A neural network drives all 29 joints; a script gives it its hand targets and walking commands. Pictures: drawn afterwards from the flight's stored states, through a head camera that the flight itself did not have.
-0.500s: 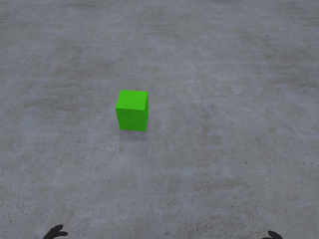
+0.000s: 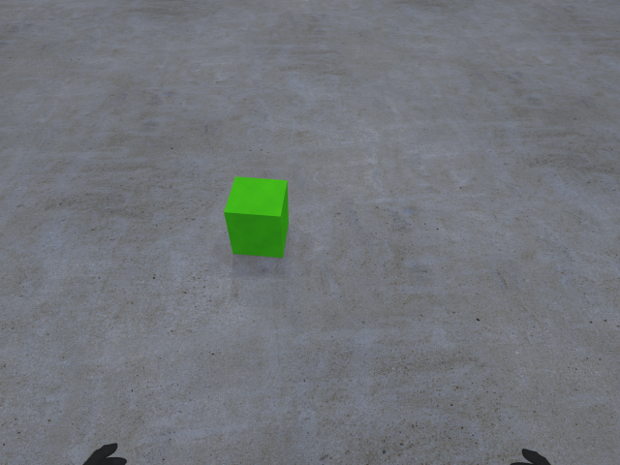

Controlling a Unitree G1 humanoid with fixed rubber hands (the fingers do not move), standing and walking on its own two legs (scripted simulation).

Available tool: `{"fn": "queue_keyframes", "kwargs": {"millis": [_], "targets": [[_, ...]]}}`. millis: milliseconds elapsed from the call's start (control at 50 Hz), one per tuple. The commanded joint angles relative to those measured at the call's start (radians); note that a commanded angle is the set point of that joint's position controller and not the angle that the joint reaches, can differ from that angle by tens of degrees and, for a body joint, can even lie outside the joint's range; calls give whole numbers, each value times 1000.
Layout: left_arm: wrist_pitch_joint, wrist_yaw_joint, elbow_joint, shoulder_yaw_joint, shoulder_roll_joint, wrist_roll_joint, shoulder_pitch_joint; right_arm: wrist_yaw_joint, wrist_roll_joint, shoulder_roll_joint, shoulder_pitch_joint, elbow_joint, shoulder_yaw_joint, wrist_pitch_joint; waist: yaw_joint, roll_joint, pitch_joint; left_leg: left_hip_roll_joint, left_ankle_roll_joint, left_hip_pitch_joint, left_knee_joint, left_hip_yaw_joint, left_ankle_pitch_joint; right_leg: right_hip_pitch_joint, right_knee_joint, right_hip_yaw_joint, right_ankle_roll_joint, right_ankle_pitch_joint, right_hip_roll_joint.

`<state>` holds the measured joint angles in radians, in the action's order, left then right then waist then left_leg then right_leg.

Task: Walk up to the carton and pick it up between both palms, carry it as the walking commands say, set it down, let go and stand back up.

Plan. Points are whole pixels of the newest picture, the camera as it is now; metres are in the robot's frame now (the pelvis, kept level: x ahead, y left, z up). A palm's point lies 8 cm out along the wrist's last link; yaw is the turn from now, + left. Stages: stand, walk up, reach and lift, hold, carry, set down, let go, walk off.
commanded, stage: walk up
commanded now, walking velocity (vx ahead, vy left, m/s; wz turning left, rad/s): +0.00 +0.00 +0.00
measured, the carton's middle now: (259, 217) +1.10 +0.24 -0.66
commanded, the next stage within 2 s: none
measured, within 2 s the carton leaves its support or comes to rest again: neither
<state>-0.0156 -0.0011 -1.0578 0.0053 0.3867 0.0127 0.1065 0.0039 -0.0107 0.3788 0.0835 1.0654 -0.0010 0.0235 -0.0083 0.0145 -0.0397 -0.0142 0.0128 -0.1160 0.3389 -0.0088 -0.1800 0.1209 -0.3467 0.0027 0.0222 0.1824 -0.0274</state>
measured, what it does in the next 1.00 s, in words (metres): walks ahead: left foot, then right foot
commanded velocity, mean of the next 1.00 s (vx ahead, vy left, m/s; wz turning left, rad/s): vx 0.00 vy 0.00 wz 0.00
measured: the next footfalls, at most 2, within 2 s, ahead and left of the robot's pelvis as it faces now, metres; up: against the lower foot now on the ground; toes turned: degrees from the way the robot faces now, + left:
left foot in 0.44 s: +0.15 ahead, +0.16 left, +0.00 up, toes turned +8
right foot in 0.90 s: +0.37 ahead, -0.04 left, +0.00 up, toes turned +5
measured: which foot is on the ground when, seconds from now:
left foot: down 0.00-0.28, up 0.30-0.42, down 0.44-0.90, up 0.92-1.00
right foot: down 0.00-0.46, up 0.48-0.88, down 0.90-1.00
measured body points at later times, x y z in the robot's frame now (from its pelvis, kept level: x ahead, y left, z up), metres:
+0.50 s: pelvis +0.06 +0.05 -0.03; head +0.05 +0.07 +0.42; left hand +0.08 +0.41 -0.13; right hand +0.22 -0.28 -0.10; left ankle +0.11 +0.15 -0.75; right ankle +0.00 -0.12 -0.73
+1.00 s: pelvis +0.25 +0.05 -0.02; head +0.28 +0.05 +0.43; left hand +0.36 +0.40 -0.08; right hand +0.36 -0.27 -0.13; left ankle +0.16 +0.16 -0.68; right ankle +0.33 -0.05 -0.75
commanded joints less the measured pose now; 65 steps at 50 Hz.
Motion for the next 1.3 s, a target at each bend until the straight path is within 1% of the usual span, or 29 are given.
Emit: {"fn": "queue_keyframes", "kwargs": {"millis": [0,120,140,200,240,260,320,380,400,420,440,460,480,540,700,800,840,860,880,900,940,1000,1120,1180,1200,1220,1240,1260,1280], "targets": [[-11,7,43,-34,182,-2,-43,-8,-2,190,-39,-52,38,12,7,4,49,130,21,-1,-68,114,102,5,51,88,-42,-82,-98],[-10,5,52,-32,184,6,-44,-10,3,179,-58,-59,36,14,-1,-16,24,131,14,-18,-69,104,77,12,63,84,-35,-78,-101],[-33,-13,124,-101,295,14,-1,22,-15,279,60,-108,95,14,6,-47,141,91,82,-5,1,147,-358,-33,-45,38,-86,308,-56],[-47,-22,136,-114,290,27,72,50,-29,259,-24,-161,105,8,-39,-52,-7,100,104,-277,44,195,-491,16,-59,124,-120,490,-101],[-58,-19,146,-142,301,28,156,63,-25,213,-65,-216,108,13,-95,73,-29,34,60,-491,231,109,-345,-160,46,264,-182,482,-190],[-68,-13,141,-157,331,29,202,66,-25,187,-95,-248,105,16,-121,166,-90,7,25,-603,437,22,-252,-204,160,395,-257,490,-318],[-78,-17,216,-157,312,33,135,74,-14,237,-27,-266,105,30,-66,69,-69,98,14,-567,512,105,-281,-149,151,355,-284,267,-365],[-76,-29,283,-158,341,30,-14,98,-7,255,118,-238,128,40,39,204,-88,135,20,-252,263,69,-225,112,93,120,-215,310,-290],[-67,-32,303,-153,322,30,-46,97,-9,253,210,-210,134,45,88,153,-32,67,13,-60,186,-6,-116,224,-2,31,-183,320,-222],[-54,-36,313,-127,266,31,-3,81,-19,299,314,-169,169,49,132,-51,32,-7,17,204,172,2,-133,393,-250,-67,-137,357,-126],[-53,-41,333,-112,174,24,27,59,-31,374,436,-163,188,48,188,-390,52,183,97,298,-37,370,-454,609,-669,-166,-81,404,3],[-43,-35,344,-113,211,26,19,52,-23,388,313,-242,173,55,143,-325,-6,295,193,170,-178,690,-673,686,-817,11,-72,393,48],[-39,-35,332,-130,278,25,1,54,9,383,220,-282,168,52,120,-177,-85,339,233,2,-193,701,-704,636,-826,115,-76,332,-21],[-36,-51,297,-137,303,9,154,41,11,344,159,-324,158,66,16,-37,-57,301,206,-41,-133,468,-468,501,-762,62,-58,166,-100],[-43,-78,353,-136,256,18,55,40,-7,330,276,-368,145,84,56,-160,-75,226,209,-84,-123,242,-209,393,-399,1,-32,38,-71],[-59,-78,370,-133,226,14,35,39,2,315,302,-381,139,75,60,-145,-46,216,179,-76,-4,180,85,275,-251,-58,-64,16,-24],[-72,-66,360,-152,234,16,101,37,10,307,310,-385,126,70,10,-77,-13,208,152,-155,139,153,255,80,-174,-78,-91,-5,25],[-82,-57,343,-166,276,20,233,33,12,262,319,-403,114,72,-50,52,73,146,118,-204,394,95,310,-109,-109,-8,-127,41,1],[-90,-40,331,-198,371,19,363,31,21,196,365,-421,93,77,-101,281,201,29,53,-398,737,18,132,-292,-51,326,-215,172,-262],[-91,-33,363,-194,393,2,369,24,21,226,355,-411,94,75,-77,217,186,-57,41,-572,848,45,-311,-345,12,589,-299,153,-413],[-91,-30,388,-167,316,-17,277,17,10,279,267,-403,101,77,-78,38,82,33,43,-595,908,125,-301,-184,6,458,-321,79,-373],[-87,-25,422,-149,281,-14,201,39,3,270,348,-371,104,69,-15,115,31,63,3,-475,739,74,-202,-4,-18,146,-248,-165,-234],[-78,-51,468,-152,324,2,143,72,-7,236,254,-396,115,60,-10,199,-33,64,-13,-228,393,-54,-63,278,57,69,-242,265,-209],[-71,-56,489,-136,307,8,112,67,-3,253,347,-356,139,73,55,119,-7,23,18,-4,301,-61,-30,401,-84,68,-203,411,-178],[-66,-58,478,-118,262,11,133,55,-10,283,412,-324,150,83,88,12,2,7,33,96,269,-67,-116,471,-231,35,-189,390,-130],[-68,-53,495,-99,214,2,156,40,-22,335,483,-328,168,88,135,-180,29,139,97,179,129,161,-339,579,-499,-37,-143,293,-65],[-66,-52,517,-94,174,-9,175,32,-33,415,487,-363,183,101,131,-345,21,394,224,181,-73,653,-492,733,-794,-17,-85,365,55],[-59,-37,484,-113,261,-7,169,25,-6,400,434,-402,174,100,108,-141,-32,438,293,62,-93,704,-456,671,-857,103,-77,342,25],[-57,-36,468,-125,298,-8,201,23,18,378,384,-410,169,99,83,-86,-64,443,330,11,-90,640,-404,651,-852,99,-74,292,-37]]}}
